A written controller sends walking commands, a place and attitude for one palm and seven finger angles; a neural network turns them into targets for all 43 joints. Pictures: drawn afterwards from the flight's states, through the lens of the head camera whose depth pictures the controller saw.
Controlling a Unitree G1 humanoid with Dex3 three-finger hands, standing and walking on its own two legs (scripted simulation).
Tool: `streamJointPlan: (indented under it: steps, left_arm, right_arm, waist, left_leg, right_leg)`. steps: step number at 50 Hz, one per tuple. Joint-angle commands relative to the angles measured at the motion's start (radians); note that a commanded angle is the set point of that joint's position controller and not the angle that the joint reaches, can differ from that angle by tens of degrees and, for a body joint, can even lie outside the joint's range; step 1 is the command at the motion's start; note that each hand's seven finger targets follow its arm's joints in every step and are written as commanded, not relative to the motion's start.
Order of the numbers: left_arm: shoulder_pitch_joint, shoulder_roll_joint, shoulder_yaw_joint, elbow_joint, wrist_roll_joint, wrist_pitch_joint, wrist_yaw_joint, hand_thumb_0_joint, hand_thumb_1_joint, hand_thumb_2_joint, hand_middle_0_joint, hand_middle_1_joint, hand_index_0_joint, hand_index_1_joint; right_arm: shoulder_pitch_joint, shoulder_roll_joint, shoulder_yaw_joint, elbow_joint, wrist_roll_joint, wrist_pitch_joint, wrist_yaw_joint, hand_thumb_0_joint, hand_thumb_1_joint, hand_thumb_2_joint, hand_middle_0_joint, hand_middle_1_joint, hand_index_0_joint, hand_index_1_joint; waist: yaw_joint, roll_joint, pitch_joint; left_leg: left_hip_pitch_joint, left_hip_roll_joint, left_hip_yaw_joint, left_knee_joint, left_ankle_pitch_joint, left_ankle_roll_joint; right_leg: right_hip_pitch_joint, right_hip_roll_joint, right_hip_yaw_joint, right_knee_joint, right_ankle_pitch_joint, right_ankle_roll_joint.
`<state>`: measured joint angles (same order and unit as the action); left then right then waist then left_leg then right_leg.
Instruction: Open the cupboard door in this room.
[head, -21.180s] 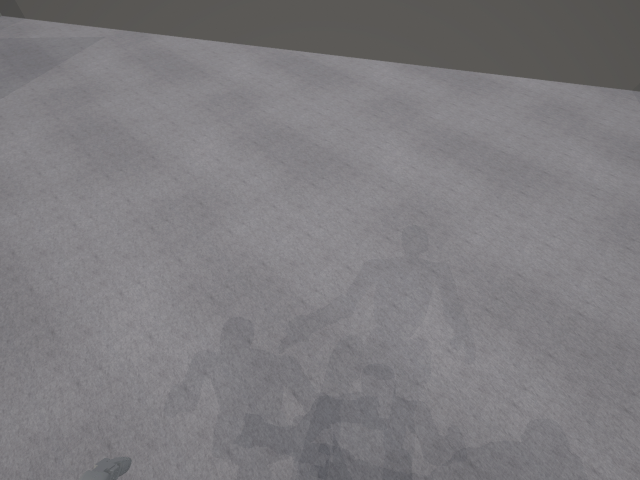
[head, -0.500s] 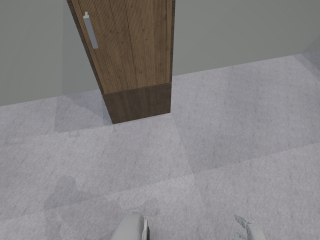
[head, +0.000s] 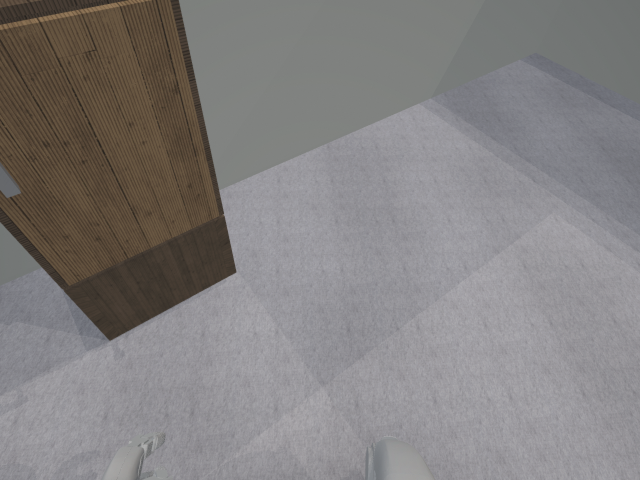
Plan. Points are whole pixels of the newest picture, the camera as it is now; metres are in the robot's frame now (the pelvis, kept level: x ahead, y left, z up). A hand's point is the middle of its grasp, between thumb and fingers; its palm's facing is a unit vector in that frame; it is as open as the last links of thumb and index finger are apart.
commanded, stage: turn to face it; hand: left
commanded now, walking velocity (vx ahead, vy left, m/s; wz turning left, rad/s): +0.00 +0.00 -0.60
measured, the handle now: out of the picture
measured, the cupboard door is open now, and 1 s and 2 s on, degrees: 0 0 0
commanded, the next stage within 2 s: take the last steps up to it in 1.40 s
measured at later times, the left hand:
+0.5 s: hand (223, 475) +0.15 +0.13 -0.16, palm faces +0.03 -0.98 -0.21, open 7.3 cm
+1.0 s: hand out of the picture +0.06 +0.23 -0.16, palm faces +0.33 -0.91 -0.24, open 7.4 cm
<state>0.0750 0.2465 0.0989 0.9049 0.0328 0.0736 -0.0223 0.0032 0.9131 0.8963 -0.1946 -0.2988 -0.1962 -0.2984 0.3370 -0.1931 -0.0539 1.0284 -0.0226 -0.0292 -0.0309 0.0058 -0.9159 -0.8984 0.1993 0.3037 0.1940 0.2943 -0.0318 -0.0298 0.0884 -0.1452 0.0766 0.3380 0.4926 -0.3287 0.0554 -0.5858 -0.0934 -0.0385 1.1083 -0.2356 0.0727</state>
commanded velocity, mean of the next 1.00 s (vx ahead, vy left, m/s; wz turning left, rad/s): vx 0.00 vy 0.00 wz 0.51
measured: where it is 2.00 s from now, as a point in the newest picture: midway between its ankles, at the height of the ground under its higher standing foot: outside the picture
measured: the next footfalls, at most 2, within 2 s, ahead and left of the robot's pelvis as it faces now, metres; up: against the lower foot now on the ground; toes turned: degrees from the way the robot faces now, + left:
right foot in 0.18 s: +0.09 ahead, -0.15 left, +0.00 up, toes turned -13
left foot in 0.62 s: +0.07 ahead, +0.08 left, +0.00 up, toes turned +15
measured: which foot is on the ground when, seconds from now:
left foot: down 0.00-0.18, up 0.20-0.60, down 0.62-1.00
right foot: up 0.00-0.16, down 0.18-0.64, up 0.66-1.00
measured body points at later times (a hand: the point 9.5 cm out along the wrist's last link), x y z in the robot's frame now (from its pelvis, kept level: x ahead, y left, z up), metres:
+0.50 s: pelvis +0.05 -0.04 +0.00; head +0.07 -0.05 +0.45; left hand +0.15 +0.19 -0.14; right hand +0.09 -0.28 -0.16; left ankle +0.03 +0.08 -0.69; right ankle +0.05 -0.14 -0.74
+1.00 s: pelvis +0.03 -0.01 +0.01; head +0.06 +0.02 +0.45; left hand +0.04 +0.27 -0.14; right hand +0.15 -0.24 -0.13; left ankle +0.03 +0.07 -0.74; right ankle +0.06 -0.19 -0.65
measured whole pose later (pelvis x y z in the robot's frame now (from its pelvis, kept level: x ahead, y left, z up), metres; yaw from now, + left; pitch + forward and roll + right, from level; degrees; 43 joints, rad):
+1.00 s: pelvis +0.03 -0.01 +0.01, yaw +18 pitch +0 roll -2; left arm 0.11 0.27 0.07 0.96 0.02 0.06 0.02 0.01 0.91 0.90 -0.20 -0.30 -0.20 -0.30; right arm 0.23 -0.19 -0.05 0.94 -0.02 0.02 0.00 0.01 -0.90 -0.90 0.20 0.30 0.20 0.30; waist -0.02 -0.02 0.08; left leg -0.26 -0.04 -0.04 0.44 -0.19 0.06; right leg -0.47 -0.08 0.02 1.08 -0.36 0.12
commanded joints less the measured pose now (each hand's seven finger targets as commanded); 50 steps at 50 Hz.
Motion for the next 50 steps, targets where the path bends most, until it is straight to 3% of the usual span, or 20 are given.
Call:
streamJointPlan:
  steps: [1,5,6,7,8,9,10,12,15,19,26,29,30,31,32,33,35,38,42,50]
  left_arm:
    - [-0.066,0.011,-0.018,-0.086,-0.007,-0.018,-0.005,0.0,0.9,0.9,-0.2,-0.3,-0.2,-0.3]
    - [-0.035,0.008,-0.021,-0.092,-0.009,-0.041,0.002,0.0,0.9,0.9,-0.2,-0.3,-0.2,-0.3]
    - [0.002,0.015,-0.023,-0.08,-0.007,-0.052,0.01,0.0,0.9,0.9,-0.2,-0.3,-0.2,-0.3]
    - [0.083,0.027,-0.022,-0.053,-0.004,-0.068,0.015,0.0,0.9,0.9,-0.2,-0.3,-0.2,-0.3]
    - [0.191,0.092,-0.012,-0.012,0.005,-0.089,0.027,0.0,0.9,0.9,-0.2,-0.3,-0.2,-0.3]
    - [0.298,0.19,0.006,0.033,-0.003,-0.1,0.042,0.0,0.9,0.9,-0.2,-0.3,-0.2,-0.3]
    - [0.297,0.175,-0.016,0.05,-0.024,-0.102,0.048,0.0,0.9,0.9,-0.2,-0.3,-0.2,-0.3]
    - [0.146,0.115,-0.033,0.034,-0.02,-0.108,0.061,0.0,0.9,0.9,-0.2,-0.3,-0.2,-0.3]
    - [0.066,0.075,-0.05,0.028,-0.02,-0.104,0.058,0.0,0.9,0.9,-0.2,-0.3,-0.2,-0.3]
    - [0.079,0.082,-0.036,0.037,-0.018,-0.096,0.058,0.0,0.9,0.9,-0.2,-0.3,-0.2,-0.3]
    - [0.088,0.119,-0.009,0.02,-0.004,-0.079,0.061,0.0,0.9,0.9,-0.2,-0.3,-0.2,-0.3]
    - [0.089,0.138,-0.003,0.01,-0.01,-0.071,0.055,0.0,0.9,0.9,-0.2,-0.3,-0.2,-0.3]
    - [0.089,0.131,-0.002,0.006,-0.017,-0.066,0.053,0.0,0.9,0.9,-0.2,-0.3,-0.2,-0.3]
    - [0.1,0.084,-0.006,-0.015,-0.022,-0.057,0.05,0.0,0.9,0.9,-0.2,-0.3,-0.2,-0.3]
    - [0.041,0.031,-0.025,-0.065,-0.023,-0.052,0.048,0.0,0.9,0.9,-0.2,-0.3,-0.2,-0.3]
    - [0.007,0.065,-0.023,-0.074,-0.015,-0.041,0.048,0.0,0.9,0.9,-0.2,-0.3,-0.2,-0.3]
    - [-0.011,0.063,-0.015,-0.05,-0.015,-0.037,0.044,0.0,0.9,0.9,-0.2,-0.3,-0.2,-0.3]
    - [0.046,0.074,-0.011,-0.016,-0.017,-0.044,0.034,0.0,0.9,0.9,-0.2,-0.3,-0.2,-0.3]
    - [0.058,0.087,-0.011,-0.01,-0.018,-0.041,0.038,0.0,0.9,0.9,-0.2,-0.3,-0.2,-0.3]
    - [-0.02,0.091,-0.015,-0.05,-0.026,-0.038,0.047,0.0,0.9,0.9,-0.2,-0.3,-0.2,-0.3]
  right_arm:
    - [0.064,-0.15,-0.038,-0.052,-0.006,-0.008,0.002,0.0,-0.9,-0.9,0.2,0.3,0.2,0.3]
    - [0.061,-0.176,-0.051,-0.05,-0.005,0.002,0.009,0.0,-0.9,-0.9,0.2,0.3,0.2,0.3]
    - [0.072,-0.171,-0.049,-0.045,-0.003,0.004,0.01,0.0,-0.9,-0.9,0.2,0.3,0.2,0.3]
    - [0.071,-0.165,-0.044,-0.044,0.001,0.004,0.013,0.0,-0.9,-0.9,0.2,0.3,0.2,0.3]
    - [0.091,-0.13,-0.033,-0.047,0.011,0.005,0.018,0.0,-0.9,-0.9,0.2,0.3,0.2,0.3]
    - [0.028,-0.053,-0.008,-0.088,0.021,0.012,0.018,0.0,-0.9,-0.9,0.2,0.3,0.2,0.3]
    - [-0.017,-0.051,0.002,-0.097,0.03,0.032,0.008,0.0,-0.9,-0.9,0.2,0.3,0.2,0.3]
    - [0.0,-0.025,0.008,-0.057,0.023,0.044,0.012,0.0,-0.9,-0.9,0.2,0.3,0.2,0.3]
    - [0.011,-0.023,0.001,-0.013,0.019,0.066,0.014,0.0,-0.9,-0.9,0.2,0.3,0.2,0.3]
    - [-0.02,-0.035,-0.012,-0.016,0.016,0.075,0.023,0.0,-0.9,-0.9,0.2,0.3,0.2,0.3]
    - [-0.133,-0.046,-0.024,-0.1,0.013,0.069,0.042,0.0,-0.9,-0.9,0.2,0.3,0.2,0.3]
    - [-0.104,-0.066,-0.029,-0.115,0.009,0.062,0.047,0.0,-0.9,-0.9,0.2,0.3,0.2,0.3]
    - [-0.062,-0.092,-0.034,-0.108,0.007,0.055,0.049,0.0,-0.9,-0.9,0.2,0.3,0.2,0.3]
    - [-0.018,-0.176,-0.052,-0.111,0.003,0.044,0.049,0.0,-0.9,-0.9,0.2,0.3,0.2,0.3]
    - [0.033,-0.269,-0.07,-0.113,-0.002,0.043,0.039,0.0,-0.9,-0.9,0.2,0.3,0.2,0.3]
    - [0.036,-0.276,-0.068,-0.099,-0.004,0.05,0.031,0.0,-0.9,-0.9,0.2,0.3,0.2,0.3]
    - [-0.045,-0.233,-0.056,-0.116,-0.004,0.041,0.014,0.0,-0.9,-0.9,0.2,0.3,0.2,0.3]
    - [-0.1,-0.211,-0.042,-0.138,0.003,0.028,0.012,0.0,-0.9,-0.9,0.2,0.3,0.2,0.3]
    - [-0.072,-0.216,-0.046,-0.136,0.008,0.025,0.013,0.0,-0.9,-0.9,0.2,0.3,0.2,0.3]
    - [-0.061,-0.226,-0.062,-0.137,0.0,0.041,0.022,0.0,-0.9,-0.9,0.2,0.3,0.2,0.3]
  waist:
    - [-0.022,0.153,-0.027]
    - [-0.019,0.202,-0.085]
    - [-0.005,0.186,-0.097]
    - [0.037,0.147,-0.137]
    - [0.081,-0.015,-0.234]
    - [0.12,-0.246,-0.311]
    - [0.111,-0.159,-0.337]
    - [0.059,-0.122,-0.242]
    - [0.018,-0.092,-0.111]
    - [0.025,-0.104,-0.064]
    - [0.047,-0.141,-0.063]
    - [0.024,-0.105,-0.114]
    - [-0.002,-0.023,-0.148]
    - [-0.021,0.243,-0.167]
    - [-0.06,0.436,-0.138]
    - [-0.055,0.282,-0.15]
    - [-0.025,0.256,-0.126]
    - [0.014,0.145,-0.155]
    - [0.011,0.12,-0.173]
    - [-0.013,0.184,-0.11]
  left_leg:
    - [0.119,0.31,-0.166,-0.113,0.648,0.069]
    - [0.165,0.321,-0.113,-0.007,0.802,0.043]
    - [0.14,0.306,-0.114,0.05,0.857,0.025]
    - [0.097,0.275,-0.09,0.156,0.845,-0.008]
    - [-0.099,0.215,-0.065,0.363,0.619,-0.055]
    - [-0.368,0.05,-0.074,0.587,-0.263,-0.114]
    - [-0.313,0.038,-0.255,0.629,-0.352,-0.104]
    - [-0.294,0.049,-0.318,0.609,-0.246,-0.1]
    - [-0.257,0.026,-0.319,0.579,-0.171,-0.111]
    - [-0.279,0.011,-0.292,0.573,-0.126,-0.123]
    - [-0.263,0.026,-0.261,0.369,-0.139,-0.113]
    - [-0.156,0.0,-0.21,0.149,0.005,-0.104]
    - [-0.056,0.012,-0.233,0.012,0.133,-0.093]
    - [0.055,0.169,-0.49,-0.111,0.339,-0.024]
    - [0.063,0.367,-0.749,-0.178,0.692,0.098]
    - [0.039,0.396,-0.706,-0.163,0.651,0.148]
    - [0.049,0.278,-0.652,-0.144,0.622,0.104]
    - [0.094,0.182,-0.532,-0.122,0.666,0.062]
    - [0.125,0.155,-0.541,-0.133,0.665,0.063]
    - [0.03,0.152,-0.694,-0.169,0.425,0.119]
  right_leg:
    - [-0.023,-0.014,-0.041,-0.183,-0.084,-0.007]
    - [0.108,0.035,-0.086,-0.372,-0.148,-0.047]
    - [0.185,0.054,-0.092,-0.454,-0.116,-0.06]
    - [0.315,0.059,-0.091,-0.589,0.019,-0.068]
    - [0.596,-0.057,0.027,-0.657,0.415,-0.102]
    - [0.779,-0.329,0.318,-0.599,1.047,-0.229]
    - [0.704,-0.345,0.241,-0.607,1.143,-0.3]
    - [0.594,-0.275,0.141,-0.659,0.837,-0.272]
    - [0.422,-0.237,0.038,-0.721,0.653,-0.222]
    - [0.39,-0.24,-0.011,-0.758,0.499,-0.219]
    - [0.406,-0.299,-0.046,-0.721,0.331,-0.217]
    - [0.406,-0.274,-0.107,-0.615,0.275,-0.163]
    - [0.364,-0.247,-0.141,-0.513,0.216,-0.121]
    - [0.192,-0.137,-0.179,-0.311,-0.049,-0.046]
    - [0.017,-0.02,-0.139,-0.101,-0.456,0.015]
    - [0.029,-0.029,-0.036,0.009,-0.419,-0.004]
    - [-0.038,-0.025,0.022,0.075,-0.273,0.004]
    - [-0.019,-0.008,0.031,0.096,-0.149,0.023]
    - [-0.007,-0.001,0.048,0.072,-0.106,0.045]
    - [0.046,0.01,0.069,-0.093,-0.167,0.048]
